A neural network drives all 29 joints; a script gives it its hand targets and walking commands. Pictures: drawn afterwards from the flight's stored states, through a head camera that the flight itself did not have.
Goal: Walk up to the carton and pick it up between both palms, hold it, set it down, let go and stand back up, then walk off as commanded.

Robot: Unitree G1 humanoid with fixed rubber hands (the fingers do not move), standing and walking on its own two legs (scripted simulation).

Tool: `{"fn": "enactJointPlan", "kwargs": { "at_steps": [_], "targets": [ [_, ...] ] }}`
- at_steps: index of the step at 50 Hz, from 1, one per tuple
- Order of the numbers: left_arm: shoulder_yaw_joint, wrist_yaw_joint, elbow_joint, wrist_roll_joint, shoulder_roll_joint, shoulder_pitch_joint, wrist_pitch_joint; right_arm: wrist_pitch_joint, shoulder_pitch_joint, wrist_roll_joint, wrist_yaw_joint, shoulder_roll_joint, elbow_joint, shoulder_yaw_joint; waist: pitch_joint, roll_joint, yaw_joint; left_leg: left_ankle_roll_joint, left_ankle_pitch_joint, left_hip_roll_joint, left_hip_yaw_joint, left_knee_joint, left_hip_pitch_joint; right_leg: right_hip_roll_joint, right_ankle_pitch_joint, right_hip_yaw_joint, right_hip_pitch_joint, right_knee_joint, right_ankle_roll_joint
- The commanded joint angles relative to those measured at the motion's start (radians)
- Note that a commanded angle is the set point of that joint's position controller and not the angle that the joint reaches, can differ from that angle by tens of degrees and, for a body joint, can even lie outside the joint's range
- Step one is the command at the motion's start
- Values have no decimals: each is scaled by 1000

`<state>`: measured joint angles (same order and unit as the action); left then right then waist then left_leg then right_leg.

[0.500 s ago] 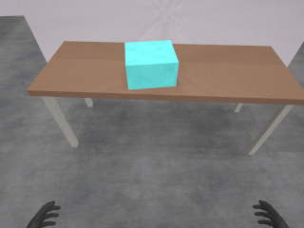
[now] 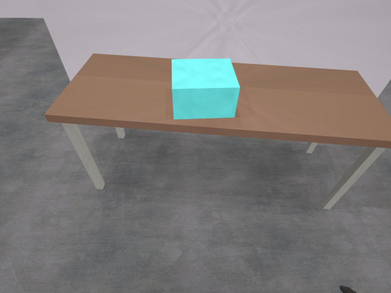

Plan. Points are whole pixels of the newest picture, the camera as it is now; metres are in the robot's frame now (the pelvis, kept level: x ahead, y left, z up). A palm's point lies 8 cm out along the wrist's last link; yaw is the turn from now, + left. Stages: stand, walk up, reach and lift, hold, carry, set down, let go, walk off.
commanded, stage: walk up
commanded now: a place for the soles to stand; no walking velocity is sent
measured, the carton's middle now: (202, 88) +0.90 +0.00 -0.10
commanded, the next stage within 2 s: none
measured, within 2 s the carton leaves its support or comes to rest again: neither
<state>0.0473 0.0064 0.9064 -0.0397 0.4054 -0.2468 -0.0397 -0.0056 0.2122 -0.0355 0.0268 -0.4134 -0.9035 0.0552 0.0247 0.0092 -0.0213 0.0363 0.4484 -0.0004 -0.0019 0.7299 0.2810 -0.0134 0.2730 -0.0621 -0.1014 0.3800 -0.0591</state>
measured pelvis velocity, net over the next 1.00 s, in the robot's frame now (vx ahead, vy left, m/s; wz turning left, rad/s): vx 0.34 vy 0.09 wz -0.06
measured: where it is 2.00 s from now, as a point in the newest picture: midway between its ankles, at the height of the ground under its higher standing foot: (188, 255)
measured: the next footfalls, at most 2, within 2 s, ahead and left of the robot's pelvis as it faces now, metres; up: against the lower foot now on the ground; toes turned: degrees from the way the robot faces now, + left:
left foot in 0.26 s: +0.18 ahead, +0.23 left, +0.00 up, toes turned +2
right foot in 0.76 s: +0.41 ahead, -0.03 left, +0.00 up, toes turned -6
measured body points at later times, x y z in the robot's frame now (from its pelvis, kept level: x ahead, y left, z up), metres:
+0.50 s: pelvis +0.15 +0.13 -0.01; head +0.16 +0.16 +0.43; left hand +0.29 +0.44 -0.11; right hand +0.18 -0.21 -0.08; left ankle +0.14 +0.23 -0.75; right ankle +0.21 -0.02 -0.68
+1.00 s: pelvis +0.34 +0.09 -0.01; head +0.36 +0.08 +0.43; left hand +0.45 +0.41 -0.09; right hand +0.47 -0.24 -0.07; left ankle +0.36 +0.23 -0.67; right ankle +0.37 -0.03 -0.75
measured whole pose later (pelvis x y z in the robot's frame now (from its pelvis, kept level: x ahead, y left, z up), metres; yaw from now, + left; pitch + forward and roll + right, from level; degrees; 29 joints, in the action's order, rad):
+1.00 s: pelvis +0.34 +0.09 -0.01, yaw -4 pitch -5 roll +0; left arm 0.05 0.02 0.59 -0.01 0.45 -0.35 -0.01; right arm -0.03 0.31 0.00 0.00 -0.47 -0.52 0.05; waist 0.13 0.00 -0.04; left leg 0.03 0.46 0.04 -0.01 1.16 0.46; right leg -0.02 0.26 -0.04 -0.22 0.56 -0.03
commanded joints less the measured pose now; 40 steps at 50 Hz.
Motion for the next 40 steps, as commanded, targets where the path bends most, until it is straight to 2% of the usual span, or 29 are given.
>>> {"fn": "enactJointPlan", "kwargs": {
  "at_steps": [1,4,6,7,9,11,12,13,14,15,17,18,19,20,21,22,23,24,25,27,28,29,30,33,35,37,38,39,40],
  "targets": [
    [77,-10,-108,-9,248,-41,-31,-44,-59,-9,29,-157,152,77,113,55,-10,-25,-70,105,-48,39,340,-304,285,288,72,-245,-163],
    [89,1,-142,0,264,-55,-25,-14,-69,-2,47,-147,216,84,83,81,-25,-41,-123,64,14,-39,180,-233,321,208,-41,-236,-109],
    [106,9,-170,-15,293,-31,-22,6,-4,8,52,-138,235,93,73,192,26,-36,-204,92,24,-27,16,-236,405,130,-190,-226,-86],
    [112,8,-189,-16,296,0,-17,12,11,20,52,-135,235,97,84,188,37,-33,-209,74,35,-55,-28,-224,438,123,-234,-198,-92],
    [97,9,-220,-18,261,51,-8,8,140,20,38,-160,212,106,76,130,119,-25,-306,80,19,-88,-207,-209,426,99,-352,-69,-71],
    [58,17,-222,-16,165,-26,0,-10,317,0,7,-242,163,140,-41,-129,189,15,-79,51,-14,-209,-445,-88,285,-27,-392,407,-32],
    [41,20,-240,-10,89,-75,0,-15,342,-15,-8,-282,182,141,-70,-277,191,45,156,175,-246,-323,-423,35,390,4,-509,678,-16],
    [42,18,-263,-4,97,-87,4,-29,299,-17,-25,-325,231,131,24,-210,153,90,345,345,-643,-461,-280,76,367,163,-620,856,8],
    [72,0,-278,9,190,-161,23,-28,158,-22,-29,-336,279,136,52,-197,53,214,456,457,-807,-592,-219,16,317,188,-608,928,17],
    [68,-4,-299,-2,219,-147,24,-36,130,-3,-33,-311,291,135,47,-120,50,196,357,443,-746,-569,-171,-34,273,214,-594,924,11],
    [78,8,-264,1,227,-160,20,-51,70,2,-36,-281,297,110,151,-86,6,139,149,326,-460,-509,-71,-90,142,211,-532,831,18],
    [70,9,-272,14,218,-142,22,-56,95,2,-37,-294,298,108,156,-103,35,148,12,305,-370,-492,-80,-75,123,181,-501,779,32],
    [75,14,-283,6,230,-146,30,-65,117,18,-34,-276,298,98,134,-135,27,115,-44,295,-324,-469,-50,-86,80,168,-473,729,39],
    [70,16,-280,6,211,-175,37,-73,124,10,-29,-259,308,97,141,-208,30,133,-64,297,-287,-475,-3,-88,69,146,-434,716,59],
    [69,25,-297,2,202,-133,40,-80,144,13,-30,-237,307,87,183,-133,19,127,-124,298,-303,-480,-4,-78,38,146,-447,686,65],
    [67,34,-300,3,176,-123,43,-88,167,9,-34,-253,315,93,124,-168,30,150,-246,302,-251,-452,-89,-70,23,150,-467,642,67],
    [67,40,-328,-4,182,-98,47,-78,175,6,-37,-242,336,90,105,-109,38,143,-324,256,-199,-434,-131,-46,18,151,-472,636,78],
    [66,47,-330,-6,151,-64,51,-81,237,18,-46,-231,321,85,120,-90,37,143,-405,296,-219,-411,-182,-59,7,136,-542,628,69],
    [65,51,-359,-16,179,-4,55,-73,282,29,-50,-240,319,81,126,-58,67,102,-401,282,-218,-430,-213,-70,-43,124,-567,598,82],
    [55,57,-396,-8,132,59,53,-74,285,17,-55,-240,339,84,162,-30,68,94,-423,275,-171,-448,-178,-49,-57,121,-568,518,73],
    [52,58,-387,1,131,43,55,-71,278,18,-53,-268,346,92,134,-116,56,103,-443,266,-129,-438,-216,-68,-92,107,-527,468,63],
    [53,61,-416,-2,121,58,49,-72,275,23,-50,-251,360,88,130,-75,58,94,-504,258,-84,-401,-207,-47,-122,67,-511,419,66],
    [44,64,-391,-4,102,52,52,-71,275,14,-53,-264,374,97,107,-152,58,94,-571,263,-60,-375,-219,-70,-151,62,-465,368,57],
    [49,66,-421,-13,134,86,47,-62,302,28,-60,-271,366,87,75,-78,82,91,-556,261,-74,-345,-188,-44,-159,9,-327,304,43],
    [55,57,-421,-4,148,101,44,-55,314,33,-53,-257,374,76,79,-105,88,85,-609,252,-48,-269,-230,-33,-105,-3,-286,217,22],
    [78,46,-371,11,157,-71,24,-42,292,28,-45,-253,382,77,-5,-24,-14,64,-710,210,1,-10,-186,3,-164,28,-60,118,-20],
    [86,24,-325,5,204,-188,15,-39,286,37,-39,-228,383,61,-86,87,-78,29,-598,166,17,233,-57,-45,-229,114,126,120,-81],
    [117,6,-322,0,327,-253,12,-47,312,46,-33,-159,417,34,-226,308,-74,-21,-168,44,56,508,138,-273,-338,436,316,144,-172],
    [116,-2,-339,22,298,-267,16,-38,247,64,-47,-188,429,42,-182,239,-103,-20,151,-27,-2,571,326,-368,-389,676,387,46,-307]
  ]
}}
